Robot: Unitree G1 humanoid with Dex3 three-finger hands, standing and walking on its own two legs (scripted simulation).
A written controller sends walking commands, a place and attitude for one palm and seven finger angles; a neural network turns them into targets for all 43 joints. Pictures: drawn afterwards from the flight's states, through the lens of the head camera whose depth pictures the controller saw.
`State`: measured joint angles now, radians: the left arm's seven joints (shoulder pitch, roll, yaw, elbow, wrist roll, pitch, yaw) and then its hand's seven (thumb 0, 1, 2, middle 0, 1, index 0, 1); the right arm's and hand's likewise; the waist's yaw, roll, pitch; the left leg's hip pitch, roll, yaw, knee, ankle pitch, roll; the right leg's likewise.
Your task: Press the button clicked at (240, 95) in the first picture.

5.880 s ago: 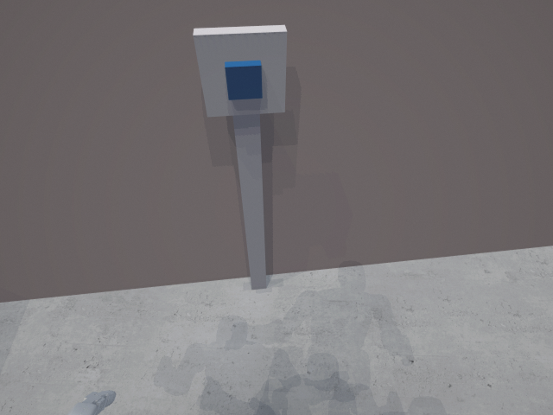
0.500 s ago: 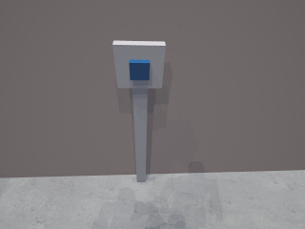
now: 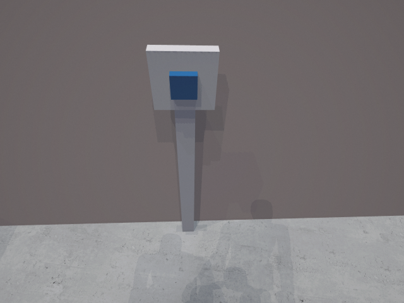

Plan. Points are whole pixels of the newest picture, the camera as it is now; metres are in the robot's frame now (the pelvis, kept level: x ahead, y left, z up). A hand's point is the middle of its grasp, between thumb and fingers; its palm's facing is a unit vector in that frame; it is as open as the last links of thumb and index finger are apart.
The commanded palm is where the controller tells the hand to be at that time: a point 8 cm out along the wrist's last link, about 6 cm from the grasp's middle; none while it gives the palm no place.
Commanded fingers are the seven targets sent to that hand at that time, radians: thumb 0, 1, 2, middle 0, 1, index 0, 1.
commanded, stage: shuffle to correct the standing spot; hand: left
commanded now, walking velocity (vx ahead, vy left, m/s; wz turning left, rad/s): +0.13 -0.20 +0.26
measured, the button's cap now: (183, 85) +0.57 +0.07 +0.14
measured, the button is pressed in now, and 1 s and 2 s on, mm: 0 0 0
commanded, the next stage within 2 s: come to a stop and stand still in 0.80 s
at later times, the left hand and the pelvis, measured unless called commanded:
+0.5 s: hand out of the picture +0.04 +0.11 -0.19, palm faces +0.10 -0.99 -0.09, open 7.4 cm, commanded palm none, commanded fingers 0.00 0.90 0.90 -0.20 -0.30 -0.20 -0.30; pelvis +0.07 -0.04 -0.01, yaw +4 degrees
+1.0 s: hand out of the picture +0.17 +0.05 -0.20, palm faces +0.16 -0.98 -0.14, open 7.3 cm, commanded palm none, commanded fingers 0.00 0.90 0.90 -0.20 -0.30 -0.20 -0.30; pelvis +0.14 -0.13 -0.02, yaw +7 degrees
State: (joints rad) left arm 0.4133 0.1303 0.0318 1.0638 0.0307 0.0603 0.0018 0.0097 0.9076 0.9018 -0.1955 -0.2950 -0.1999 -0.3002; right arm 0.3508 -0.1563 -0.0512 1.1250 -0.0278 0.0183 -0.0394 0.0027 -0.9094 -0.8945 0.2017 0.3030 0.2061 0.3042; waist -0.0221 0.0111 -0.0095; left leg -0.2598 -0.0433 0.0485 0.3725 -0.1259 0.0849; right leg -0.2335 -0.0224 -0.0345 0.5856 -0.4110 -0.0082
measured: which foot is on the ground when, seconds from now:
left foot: down 0.00-0.08, up 0.10-0.30, down 0.32-0.72, up 0.74-0.98, down 1.00-1.00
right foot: up 0.00-0.04, down 0.06-0.34, up 0.36-0.70, down 0.72-1.00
